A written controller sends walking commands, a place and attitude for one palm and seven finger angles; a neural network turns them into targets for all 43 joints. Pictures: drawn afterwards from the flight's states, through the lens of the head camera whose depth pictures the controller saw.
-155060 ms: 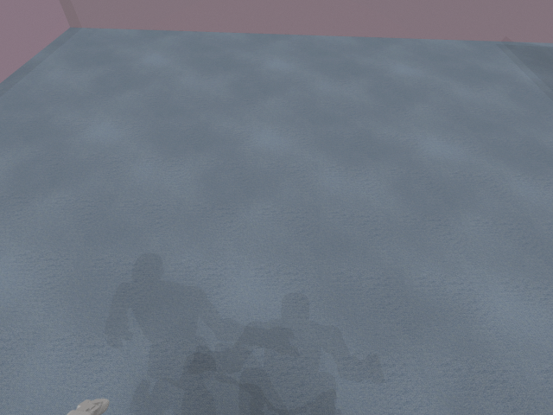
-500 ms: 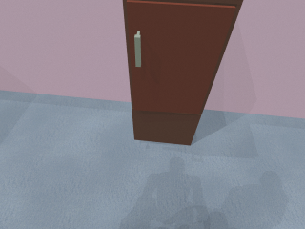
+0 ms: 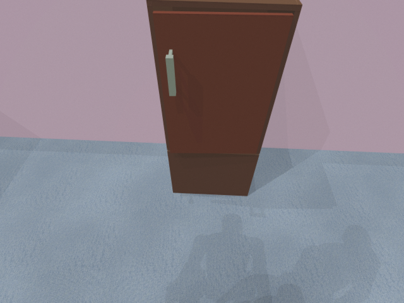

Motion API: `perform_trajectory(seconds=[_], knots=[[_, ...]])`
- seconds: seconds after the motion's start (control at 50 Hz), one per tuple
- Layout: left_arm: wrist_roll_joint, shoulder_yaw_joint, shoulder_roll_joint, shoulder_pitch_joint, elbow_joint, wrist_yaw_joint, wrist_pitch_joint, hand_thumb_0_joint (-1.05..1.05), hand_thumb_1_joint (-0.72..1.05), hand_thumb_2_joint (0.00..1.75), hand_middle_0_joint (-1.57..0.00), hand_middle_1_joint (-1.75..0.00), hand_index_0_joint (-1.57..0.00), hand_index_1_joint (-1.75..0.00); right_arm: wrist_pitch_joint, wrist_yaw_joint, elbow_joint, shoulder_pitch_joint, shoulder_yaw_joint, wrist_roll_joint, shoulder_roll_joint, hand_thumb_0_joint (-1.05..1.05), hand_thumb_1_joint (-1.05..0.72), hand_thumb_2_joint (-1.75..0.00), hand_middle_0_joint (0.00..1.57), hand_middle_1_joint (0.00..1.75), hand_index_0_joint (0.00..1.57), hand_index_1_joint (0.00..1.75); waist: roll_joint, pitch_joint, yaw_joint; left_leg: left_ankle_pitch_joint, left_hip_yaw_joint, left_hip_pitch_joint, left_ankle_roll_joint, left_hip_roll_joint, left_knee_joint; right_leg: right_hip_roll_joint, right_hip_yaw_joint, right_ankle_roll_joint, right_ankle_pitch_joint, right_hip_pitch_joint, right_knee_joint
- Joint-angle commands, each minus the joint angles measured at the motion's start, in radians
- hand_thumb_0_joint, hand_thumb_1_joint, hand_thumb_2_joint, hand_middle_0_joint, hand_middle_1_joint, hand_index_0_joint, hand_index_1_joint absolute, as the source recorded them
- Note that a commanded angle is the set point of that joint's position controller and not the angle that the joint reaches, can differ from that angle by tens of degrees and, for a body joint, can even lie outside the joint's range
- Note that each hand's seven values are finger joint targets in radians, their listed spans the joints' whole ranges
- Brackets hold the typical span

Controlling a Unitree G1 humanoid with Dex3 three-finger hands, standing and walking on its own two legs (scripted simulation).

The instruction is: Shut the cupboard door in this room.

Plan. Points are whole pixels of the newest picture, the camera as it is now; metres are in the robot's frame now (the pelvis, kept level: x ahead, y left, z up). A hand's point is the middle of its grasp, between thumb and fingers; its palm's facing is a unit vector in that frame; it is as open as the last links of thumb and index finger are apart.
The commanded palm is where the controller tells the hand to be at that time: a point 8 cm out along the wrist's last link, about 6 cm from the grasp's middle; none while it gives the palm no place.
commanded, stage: let the arm hang, fingers relaxed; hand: left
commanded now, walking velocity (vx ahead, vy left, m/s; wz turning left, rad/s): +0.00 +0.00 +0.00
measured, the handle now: (171, 73) +0.76 +0.14 +0.06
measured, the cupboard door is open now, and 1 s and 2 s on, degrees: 3 3 3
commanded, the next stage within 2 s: stand and wait in 0.02 s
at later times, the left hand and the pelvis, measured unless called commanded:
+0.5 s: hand out of the picture -0.03 +0.15 -0.18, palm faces +0.05 -0.98 -0.18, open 7.4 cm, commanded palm none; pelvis +0.00 -0.02 +0.00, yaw +0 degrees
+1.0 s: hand out of the picture -0.01 +0.14 -0.18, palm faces +0.05 -0.98 -0.18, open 7.4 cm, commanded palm none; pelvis +0.01 -0.02 +0.00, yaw +0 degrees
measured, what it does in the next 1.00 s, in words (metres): stands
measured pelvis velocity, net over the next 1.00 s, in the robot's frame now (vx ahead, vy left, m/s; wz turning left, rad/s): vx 0.01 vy -0.02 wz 0.00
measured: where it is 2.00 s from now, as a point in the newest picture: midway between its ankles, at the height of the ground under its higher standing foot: outside the picture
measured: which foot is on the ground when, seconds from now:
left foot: down 0.00-1.00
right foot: down 0.00-1.00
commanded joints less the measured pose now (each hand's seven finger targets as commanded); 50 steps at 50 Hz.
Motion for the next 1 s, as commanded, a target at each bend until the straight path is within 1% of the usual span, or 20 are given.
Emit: perform_trajectory(seconds=[0.0,0.02,0.04,0.16,0.24,0.3,0.32,0.36,0.4,0.44,0.5,0.52,0.6,0.62,0.68,0.7,0.8,0.84,0.9,0.98], knots=[[-0.002,0.019,0.097,0.103,-0.004,0.004,-0.005,0.00,0.90,0.90,-0.20,-0.30,-0.20,-0.30,-0.009,-0.011,-0.024,0.064,-0.015,0.000,-0.098,0.00,-0.90,-0.90,0.20,0.30,0.20,0.30,0.017,0.049,0.005,-0.027,-0.131,0.003,-0.007,0.107,-0.111,-0.045,0.054,-0.053,0.018,-0.064,-0.086],[-0.002,0.020,0.103,0.107,-0.005,0.004,-0.006,0.00,0.90,0.90,-0.20,-0.30,-0.20,-0.30,-0.008,-0.010,-0.026,0.062,-0.015,0.003,-0.100,0.00,-0.90,-0.90,0.20,0.30,0.20,0.30,0.008,0.053,0.008,-0.011,-0.127,0.009,-0.007,0.107,-0.103,-0.046,0.054,-0.055,0.021,-0.069,-0.090],[-0.002,0.019,0.099,0.102,-0.003,0.004,-0.007,0.00,0.90,0.90,-0.20,-0.30,-0.20,-0.30,-0.008,-0.011,-0.025,0.064,-0.015,0.001,-0.094,0.00,-0.90,-0.90,0.20,0.30,0.20,0.30,0.003,0.050,0.004,0.001,-0.125,0.010,-0.007,0.106,-0.098,-0.048,0.057,-0.054,0.027,-0.066,-0.092],[-0.003,0.018,0.097,0.102,0.000,0.005,-0.010,0.00,0.90,0.90,-0.20,-0.30,-0.20,-0.30,-0.005,-0.010,-0.023,0.067,-0.014,0.001,-0.091,0.00,-0.90,-0.90,0.20,0.30,0.20,0.30,-0.007,0.044,-0.001,0.008,-0.117,0.022,-0.009,0.105,-0.083,-0.050,0.062,-0.057,0.023,-0.068,-0.104],[-0.004,0.016,0.096,0.104,0.004,0.006,-0.011,0.00,0.90,0.90,-0.20,-0.30,-0.20,-0.30,-0.001,-0.010,-0.022,0.062,-0.013,0.002,-0.090,0.00,-0.90,-0.90,0.20,0.30,0.20,0.30,-0.016,0.062,-0.002,0.006,-0.112,0.026,-0.012,0.104,-0.076,-0.051,0.065,-0.059,0.013,-0.083,-0.114],[-0.004,0.015,0.094,0.105,0.006,0.006,-0.010,0.00,0.90,0.90,-0.20,-0.30,-0.20,-0.30,0.000,-0.010,-0.021,0.059,-0.013,0.001,-0.091,0.00,-0.90,-0.90,0.20,0.30,0.20,0.30,0.005,0.067,-0.003,-0.018,-0.112,0.027,-0.013,0.104,-0.082,-0.048,0.068,-0.060,0.000,-0.089,-0.118],[-0.003,0.016,0.102,0.112,0.004,0.006,-0.011,0.00,0.90,0.90,-0.20,-0.30,-0.20,-0.30,0.001,-0.009,-0.025,0.057,-0.014,0.004,-0.097,0.00,-0.90,-0.90,0.20,0.30,0.20,0.30,0.001,0.062,-0.001,-0.010,-0.110,0.034,-0.013,0.106,-0.080,-0.047,0.069,-0.060,0.002,-0.090,-0.119],[-0.003,0.015,0.094,0.108,0.008,0.006,-0.011,0.00,0.90,0.90,-0.20,-0.30,-0.20,-0.30,0.000,-0.010,-0.022,0.058,-0.013,0.001,-0.092,0.00,-0.90,-0.90,0.20,0.30,0.20,0.30,-0.010,0.062,-0.003,-0.012,-0.108,0.032,-0.014,0.106,-0.080,-0.048,0.068,-0.059,0.006,-0.088,-0.118],[-0.003,0.014,0.094,0.109,0.009,0.006,-0.011,0.00,0.90,0.90,-0.20,-0.30,-0.20,-0.30,0.001,-0.010,-0.021,0.055,-0.013,0.001,-0.091,0.00,-0.90,-0.90,0.20,0.30,0.20,0.30,0.001,0.067,-0.002,-0.022,-0.108,0.030,-0.014,0.106,-0.083,-0.048,0.070,-0.060,0.001,-0.091,-0.122],[-0.003,0.015,0.096,0.109,0.009,0.006,-0.013,0.00,0.90,0.90,-0.20,-0.30,-0.20,-0.30,-0.001,-0.011,-0.022,0.054,-0.013,0.002,-0.093,0.00,-0.90,-0.90,0.20,0.30,0.20,0.30,-0.006,0.051,-0.003,0.003,-0.108,0.041,-0.013,0.109,-0.078,-0.048,0.071,-0.061,0.018,-0.084,-0.121],[-0.003,0.015,0.092,0.107,0.010,0.006,-0.013,0.00,0.90,0.90,-0.20,-0.30,-0.20,-0.30,-0.002,-0.012,-0.020,0.054,-0.011,0.001,-0.094,0.00,-0.90,-0.90,0.20,0.30,0.20,0.30,-0.006,0.056,-0.002,0.006,-0.110,0.037,-0.014,0.108,-0.080,-0.047,0.073,-0.061,0.018,-0.079,-0.122],[-0.003,0.017,0.104,0.110,0.006,0.006,-0.014,0.00,0.90,0.90,-0.20,-0.30,-0.20,-0.30,-0.002,-0.011,-0.023,0.053,-0.011,0.005,-0.100,0.00,-0.90,-0.90,0.20,0.30,0.20,0.30,-0.009,0.053,0.002,0.029,-0.108,0.041,-0.014,0.111,-0.076,-0.047,0.070,-0.061,0.029,-0.076,-0.122],[-0.004,0.015,0.095,0.109,0.009,0.006,-0.013,0.00,0.90,0.90,-0.20,-0.30,-0.20,-0.30,0.000,-0.011,-0.018,0.051,-0.010,0.001,-0.091,0.00,-0.90,-0.90,0.20,0.30,0.20,0.30,-0.003,0.068,0.001,0.012,-0.105,0.035,-0.017,0.107,-0.076,-0.050,0.071,-0.061,0.019,-0.080,-0.129],[-0.004,0.015,0.102,0.110,0.007,0.007,-0.015,0.00,0.90,0.90,-0.20,-0.30,-0.20,-0.30,0.001,-0.011,-0.021,0.052,-0.012,0.004,-0.095,0.00,-0.90,-0.90,0.20,0.30,0.20,0.30,-0.015,0.061,0.001,0.017,-0.105,0.040,-0.017,0.108,-0.071,-0.047,0.073,-0.062,0.016,-0.080,-0.131],[-0.005,0.015,0.094,0.105,0.006,0.007,-0.014,0.00,0.90,0.90,-0.20,-0.30,-0.20,-0.30,0.000,-0.011,-0.017,0.054,-0.010,0.000,-0.089,0.00,-0.90,-0.90,0.20,0.30,0.20,0.30,-0.008,0.058,0.000,0.020,-0.108,0.037,-0.017,0.106,-0.072,-0.049,0.073,-0.064,0.020,-0.074,-0.129],[-0.005,0.015,0.093,0.103,0.006,0.007,-0.013,0.00,0.90,0.90,-0.20,-0.30,-0.20,-0.30,0.000,-0.011,-0.017,0.052,-0.010,0.000,-0.090,0.00,-0.90,-0.90,0.20,0.30,0.20,0.30,0.006,0.065,0.000,0.010,-0.106,0.036,-0.018,0.107,-0.074,-0.049,0.073,-0.064,0.014,-0.078,-0.131],[-0.005,0.017,0.093,0.097,0.003,0.006,-0.013,0.00,0.90,0.90,-0.20,-0.30,-0.20,-0.30,0.000,-0.012,-0.017,0.058,-0.009,0.000,-0.087,0.00,-0.90,-0.90,0.20,0.30,0.20,0.30,0.001,0.072,0.001,0.015,-0.108,0.026,-0.018,0.107,-0.076,-0.047,0.072,-0.065,0.020,-0.073,-0.129],[-0.005,0.018,0.098,0.100,0.003,0.007,-0.014,0.00,0.90,0.90,-0.20,-0.30,-0.20,-0.30,-0.001,-0.012,-0.017,0.056,-0.011,0.001,-0.089,0.00,-0.90,-0.90,0.20,0.30,0.20,0.30,-0.013,0.054,0.002,0.024,-0.106,0.034,-0.018,0.108,-0.069,-0.051,0.069,-0.065,0.022,-0.065,-0.130],[-0.006,0.018,0.095,0.097,0.003,0.007,-0.015,0.00,0.90,0.90,-0.20,-0.30,-0.20,-0.30,-0.003,-0.013,-0.015,0.055,-0.010,0.001,-0.087,0.00,-0.90,-0.90,0.20,0.30,0.20,0.30,0.002,0.050,0.002,0.050,-0.107,0.039,-0.017,0.109,-0.066,-0.049,0.069,-0.066,0.045,-0.058,-0.127],[-0.006,0.018,0.094,0.096,0.003,0.007,-0.015,0.00,0.90,0.90,-0.20,-0.30,-0.20,-0.30,-0.002,-0.014,-0.013,0.056,-0.008,0.001,-0.088,0.00,-0.90,-0.90,0.20,0.30,0.20,0.30,-0.003,0.055,0.002,0.052,-0.107,0.037,-0.018,0.111,-0.068,-0.048,0.068,-0.064,0.048,-0.055,-0.128]])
